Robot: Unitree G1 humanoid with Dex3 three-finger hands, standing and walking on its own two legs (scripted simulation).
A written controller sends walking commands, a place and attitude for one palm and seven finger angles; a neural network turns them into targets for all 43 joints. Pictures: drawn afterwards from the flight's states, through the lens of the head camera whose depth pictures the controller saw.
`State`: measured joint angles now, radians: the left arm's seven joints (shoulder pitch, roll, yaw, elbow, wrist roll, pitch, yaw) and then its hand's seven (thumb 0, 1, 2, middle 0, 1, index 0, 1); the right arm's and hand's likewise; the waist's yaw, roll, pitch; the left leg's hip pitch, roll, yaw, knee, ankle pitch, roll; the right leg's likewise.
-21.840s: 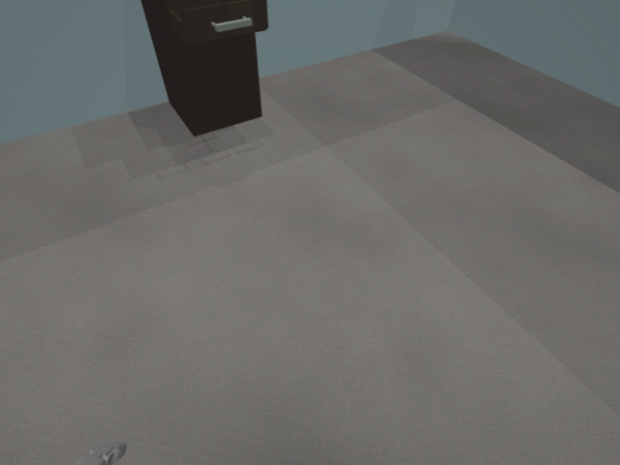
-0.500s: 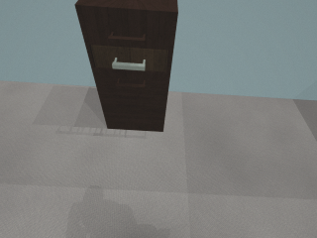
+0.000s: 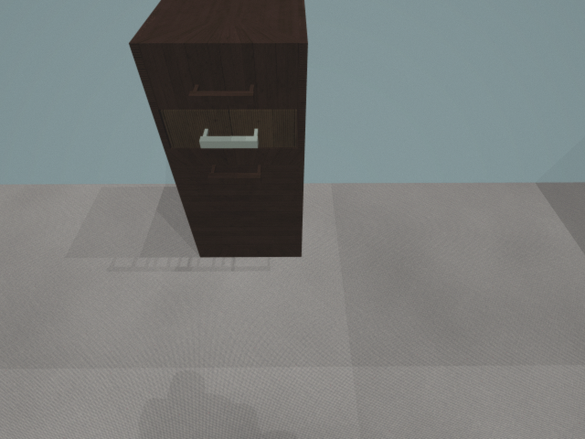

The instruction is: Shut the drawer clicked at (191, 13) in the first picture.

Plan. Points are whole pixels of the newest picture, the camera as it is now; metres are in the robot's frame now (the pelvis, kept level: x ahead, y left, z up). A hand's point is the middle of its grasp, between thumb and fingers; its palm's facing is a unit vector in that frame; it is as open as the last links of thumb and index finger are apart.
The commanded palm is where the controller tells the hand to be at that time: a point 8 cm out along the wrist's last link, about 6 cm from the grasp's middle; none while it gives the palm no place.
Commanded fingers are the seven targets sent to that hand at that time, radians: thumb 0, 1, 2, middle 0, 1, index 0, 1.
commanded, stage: let the arm hang, fingers relaxed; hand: left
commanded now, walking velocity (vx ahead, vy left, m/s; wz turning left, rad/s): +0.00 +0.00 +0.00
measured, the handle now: (230, 137) +0.91 +0.23 -0.13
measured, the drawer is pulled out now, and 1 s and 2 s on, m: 0.00 0.00 0.00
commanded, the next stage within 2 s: look to check the result in 0.18 s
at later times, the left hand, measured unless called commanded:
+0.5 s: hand out of the picture -0.02 +0.14 -0.17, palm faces +0.06 -0.98 -0.19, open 7.4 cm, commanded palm none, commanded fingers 0.00 0.90 0.90 -0.20 -0.30 -0.20 -0.30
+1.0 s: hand out of the picture +0.00 +0.12 -0.17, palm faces +0.06 -0.98 -0.19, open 7.4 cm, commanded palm none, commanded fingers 0.00 0.90 0.90 -0.20 -0.30 -0.20 -0.30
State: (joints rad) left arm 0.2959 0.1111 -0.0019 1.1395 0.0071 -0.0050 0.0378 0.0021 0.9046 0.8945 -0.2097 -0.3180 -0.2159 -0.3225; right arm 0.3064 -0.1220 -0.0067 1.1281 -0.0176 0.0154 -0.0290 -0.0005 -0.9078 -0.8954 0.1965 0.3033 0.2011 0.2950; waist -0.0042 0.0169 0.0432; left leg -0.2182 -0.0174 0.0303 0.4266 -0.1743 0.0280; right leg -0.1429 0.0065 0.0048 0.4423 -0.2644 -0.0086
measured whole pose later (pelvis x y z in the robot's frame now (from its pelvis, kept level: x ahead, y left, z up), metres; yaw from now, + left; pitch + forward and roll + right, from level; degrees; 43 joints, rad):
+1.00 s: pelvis +0.02 -0.03 +0.00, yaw +0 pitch -2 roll +0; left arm 0.30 0.10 0.01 1.15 0.00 -0.02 0.05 0.00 0.90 0.89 -0.19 -0.30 -0.20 -0.30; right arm 0.29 -0.11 -0.02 1.14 -0.02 0.01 -0.04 0.00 -0.91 -0.90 0.20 0.30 0.20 0.29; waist 0.00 0.02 0.05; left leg -0.20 0.03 0.01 0.43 -0.20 -0.02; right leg -0.11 0.05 -0.01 0.42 -0.29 -0.06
